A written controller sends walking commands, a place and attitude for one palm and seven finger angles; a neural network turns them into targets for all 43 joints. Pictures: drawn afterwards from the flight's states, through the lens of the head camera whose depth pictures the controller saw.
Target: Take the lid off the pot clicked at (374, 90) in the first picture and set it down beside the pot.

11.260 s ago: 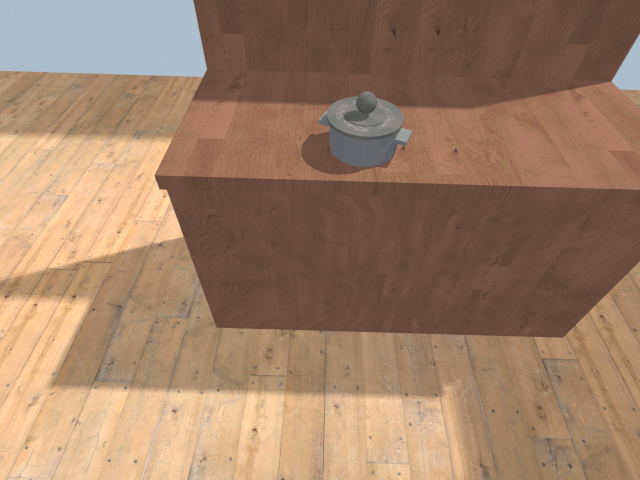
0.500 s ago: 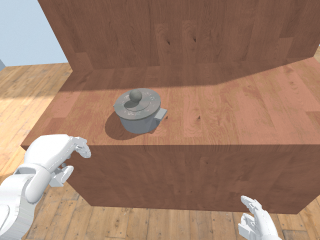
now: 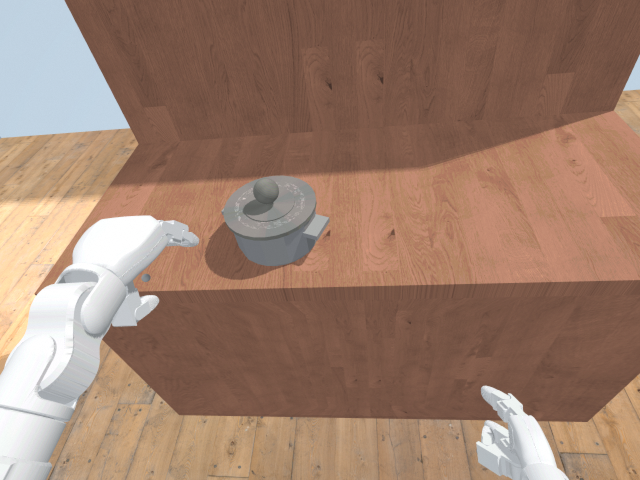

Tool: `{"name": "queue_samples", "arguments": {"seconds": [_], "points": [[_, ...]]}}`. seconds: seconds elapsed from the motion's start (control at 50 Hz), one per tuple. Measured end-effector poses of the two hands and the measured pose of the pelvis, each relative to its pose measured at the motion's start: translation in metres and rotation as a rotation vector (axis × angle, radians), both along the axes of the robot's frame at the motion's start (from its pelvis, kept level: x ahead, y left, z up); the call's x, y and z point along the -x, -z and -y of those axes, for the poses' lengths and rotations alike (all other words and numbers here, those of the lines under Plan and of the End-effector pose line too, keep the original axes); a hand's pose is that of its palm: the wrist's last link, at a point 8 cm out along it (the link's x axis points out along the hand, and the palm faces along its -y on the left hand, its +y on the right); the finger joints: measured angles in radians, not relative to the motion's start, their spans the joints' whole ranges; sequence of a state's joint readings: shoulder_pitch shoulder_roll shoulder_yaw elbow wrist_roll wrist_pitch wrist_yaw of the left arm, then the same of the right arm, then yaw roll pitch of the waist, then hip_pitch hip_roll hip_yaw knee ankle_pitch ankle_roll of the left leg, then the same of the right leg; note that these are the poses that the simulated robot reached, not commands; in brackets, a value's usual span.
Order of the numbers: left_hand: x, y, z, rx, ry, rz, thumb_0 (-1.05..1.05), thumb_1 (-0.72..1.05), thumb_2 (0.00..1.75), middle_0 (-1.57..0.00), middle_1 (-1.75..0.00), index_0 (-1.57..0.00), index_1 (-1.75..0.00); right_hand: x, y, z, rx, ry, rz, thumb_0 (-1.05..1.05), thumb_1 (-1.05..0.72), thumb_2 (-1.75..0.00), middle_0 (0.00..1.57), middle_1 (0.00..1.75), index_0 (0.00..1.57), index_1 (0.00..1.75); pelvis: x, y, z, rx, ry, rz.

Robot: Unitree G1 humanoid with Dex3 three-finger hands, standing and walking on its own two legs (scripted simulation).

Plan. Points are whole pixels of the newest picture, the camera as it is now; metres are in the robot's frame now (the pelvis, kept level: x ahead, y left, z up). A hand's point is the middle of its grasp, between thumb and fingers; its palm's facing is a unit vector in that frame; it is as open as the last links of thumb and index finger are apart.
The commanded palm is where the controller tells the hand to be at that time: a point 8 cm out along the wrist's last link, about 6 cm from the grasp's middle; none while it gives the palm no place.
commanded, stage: move the open hand above the knob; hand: left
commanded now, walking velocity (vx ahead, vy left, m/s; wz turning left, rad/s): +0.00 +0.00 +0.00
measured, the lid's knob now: (266, 191) +0.57 +0.16 +0.05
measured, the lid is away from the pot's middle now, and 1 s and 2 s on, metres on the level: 0.00 0.00 0.00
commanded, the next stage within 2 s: none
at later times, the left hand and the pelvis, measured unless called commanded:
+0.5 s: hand (184, 238) +0.37 +0.22 +0.13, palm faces -0.21 -0.06 -0.98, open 10.3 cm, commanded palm +0.36 +0.22 +0.20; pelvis +0.01 +0.00 +0.00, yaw +0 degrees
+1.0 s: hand (217, 201) +0.44 +0.19 +0.14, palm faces -0.23 -0.06 -0.97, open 10.3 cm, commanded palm +0.43 +0.19 +0.20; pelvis +0.02 +0.01 +0.00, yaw +0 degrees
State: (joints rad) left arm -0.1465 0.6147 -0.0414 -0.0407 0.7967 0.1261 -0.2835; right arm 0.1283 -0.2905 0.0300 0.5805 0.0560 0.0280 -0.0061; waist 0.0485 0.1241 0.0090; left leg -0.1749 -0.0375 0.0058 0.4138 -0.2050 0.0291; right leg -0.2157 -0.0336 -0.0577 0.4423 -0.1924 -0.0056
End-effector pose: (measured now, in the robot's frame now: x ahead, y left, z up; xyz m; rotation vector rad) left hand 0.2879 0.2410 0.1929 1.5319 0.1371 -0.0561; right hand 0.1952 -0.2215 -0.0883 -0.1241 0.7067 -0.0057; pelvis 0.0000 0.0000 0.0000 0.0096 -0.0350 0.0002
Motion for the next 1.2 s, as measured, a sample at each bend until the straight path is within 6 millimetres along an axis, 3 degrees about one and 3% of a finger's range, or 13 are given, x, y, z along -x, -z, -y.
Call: {"name": "queue_samples", "arguments": {"seconds": [0.38,1.02,1.2], "points": [[-0.057,-0.001,0.016,0.023,-0.022,-0.067,0.0,-0.34,1.47,-0.84,-0.08,-0.84,-0.08,-0.005,0.005,0.0,-0.014,0.009,-0.044,0.01,-0.9,-0.9,0.2,0.3,0.2,0.3,-0.009,0.002,-0.001,-0.003,-0.008,-0.027],[-0.146,-0.002,0.049,0.013,-0.013,-0.113,0.0,-0.34,1.47,-0.84,-0.08,-0.83,-0.08,0.028,0.026,0.012,0.0,0.105,-0.207,0.01,-0.91,-0.9,0.2,0.3,0.19,0.3,-0.025,0.003,-0.006,-0.002,-0.006,-0.083],[-0.174,0.001,0.056,0.011,-0.013,-0.15,0.0,-0.34,1.47,-0.84,-0.08,-0.84,-0.08,0.045,0.031,0.02,0.033,0.151,-0.267,0.01,-0.91,-0.9,0.2,0.3,0.2,0.3,-0.027,0.003,-0.006,0.0,-0.007,-0.107]]}}
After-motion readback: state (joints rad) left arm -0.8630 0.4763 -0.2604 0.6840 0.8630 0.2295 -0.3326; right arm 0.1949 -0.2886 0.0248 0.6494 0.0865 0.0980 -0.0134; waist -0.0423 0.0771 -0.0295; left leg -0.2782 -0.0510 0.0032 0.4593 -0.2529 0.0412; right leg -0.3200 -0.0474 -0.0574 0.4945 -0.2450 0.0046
